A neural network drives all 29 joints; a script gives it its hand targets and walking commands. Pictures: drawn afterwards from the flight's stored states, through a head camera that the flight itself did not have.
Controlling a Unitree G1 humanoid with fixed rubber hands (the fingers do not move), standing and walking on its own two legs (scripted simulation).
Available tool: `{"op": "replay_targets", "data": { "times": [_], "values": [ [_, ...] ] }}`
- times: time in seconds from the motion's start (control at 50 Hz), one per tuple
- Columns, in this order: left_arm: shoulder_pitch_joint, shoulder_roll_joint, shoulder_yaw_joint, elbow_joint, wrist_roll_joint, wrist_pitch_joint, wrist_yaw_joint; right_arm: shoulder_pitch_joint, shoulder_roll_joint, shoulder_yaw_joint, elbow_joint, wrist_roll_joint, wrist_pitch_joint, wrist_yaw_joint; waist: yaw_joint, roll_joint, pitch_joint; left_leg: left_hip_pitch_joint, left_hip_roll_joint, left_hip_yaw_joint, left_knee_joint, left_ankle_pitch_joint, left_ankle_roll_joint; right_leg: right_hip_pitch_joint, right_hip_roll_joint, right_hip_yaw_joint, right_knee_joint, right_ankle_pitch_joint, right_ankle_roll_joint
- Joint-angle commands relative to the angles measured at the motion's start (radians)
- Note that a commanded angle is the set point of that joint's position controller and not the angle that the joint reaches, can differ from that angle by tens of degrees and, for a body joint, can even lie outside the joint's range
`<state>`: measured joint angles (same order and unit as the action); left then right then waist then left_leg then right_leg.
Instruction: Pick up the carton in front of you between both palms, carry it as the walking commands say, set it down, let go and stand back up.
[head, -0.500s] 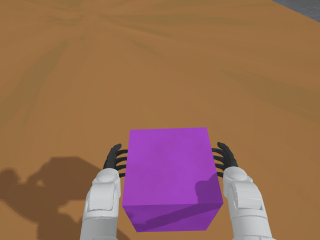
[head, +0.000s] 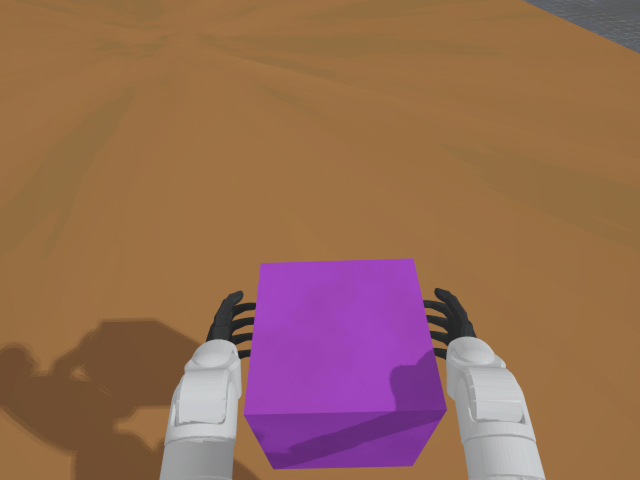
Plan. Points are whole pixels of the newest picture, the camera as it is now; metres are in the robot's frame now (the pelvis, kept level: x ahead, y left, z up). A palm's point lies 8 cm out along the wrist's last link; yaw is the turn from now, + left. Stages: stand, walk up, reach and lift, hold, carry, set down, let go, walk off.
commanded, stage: carry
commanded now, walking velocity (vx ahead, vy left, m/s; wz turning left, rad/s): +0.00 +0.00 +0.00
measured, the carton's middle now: (339, 369) +0.30 +0.00 -0.05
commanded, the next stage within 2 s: hold in 1.30 s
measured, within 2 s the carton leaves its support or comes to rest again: neither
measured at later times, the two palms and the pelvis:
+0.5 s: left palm (220, 373) +0.25 +0.14 +0.04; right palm (473, 371) +0.25 -0.15 +0.04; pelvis -0.04 -0.01 +0.00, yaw +0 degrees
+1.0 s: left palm (226, 382) +0.24 +0.14 +0.04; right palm (482, 380) +0.24 -0.16 +0.04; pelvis -0.05 -0.01 +0.00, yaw +0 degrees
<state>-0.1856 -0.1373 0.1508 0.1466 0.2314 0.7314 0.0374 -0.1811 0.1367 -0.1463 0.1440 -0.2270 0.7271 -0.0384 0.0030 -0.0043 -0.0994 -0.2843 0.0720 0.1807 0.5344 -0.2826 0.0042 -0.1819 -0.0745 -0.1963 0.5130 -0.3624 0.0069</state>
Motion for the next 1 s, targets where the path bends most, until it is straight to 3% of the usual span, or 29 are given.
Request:
{"op": "replay_targets", "data": {
  "times": [0.0,0.3,0.98],
  "values": [
    [-0.441,-0.892,-0.556,-0.057,-0.25,-0.039,-0.24,-0.442,0.897,0.553,-0.057,0.248,-0.037,0.237,0.001,0.006,-0.22,0.118,0.103,-0.092,-0.057,0.381,0.01,0.039,-0.1,0.08,-0.069,0.357,-0.006],
    [-0.462,-0.916,-0.539,-0.029,-0.247,-0.033,-0.25,-0.465,0.916,0.534,-0.029,0.243,-0.032,0.249,-0.001,0.005,-0.202,0.094,0.101,-0.101,-0.091,0.265,0.008,-0.011,-0.101,0.095,-0.104,0.23,-0.018],
    [-0.453,-0.913,-0.54,-0.038,-0.248,-0.031,-0.25,-0.459,0.916,0.539,-0.036,0.247,-0.028,0.248,-0.003,0.005,-0.219,0.075,0.102,-0.101,-0.084,0.246,-0.002,-0.035,-0.098,0.103,-0.098,0.238,-0.031]
  ]
}}
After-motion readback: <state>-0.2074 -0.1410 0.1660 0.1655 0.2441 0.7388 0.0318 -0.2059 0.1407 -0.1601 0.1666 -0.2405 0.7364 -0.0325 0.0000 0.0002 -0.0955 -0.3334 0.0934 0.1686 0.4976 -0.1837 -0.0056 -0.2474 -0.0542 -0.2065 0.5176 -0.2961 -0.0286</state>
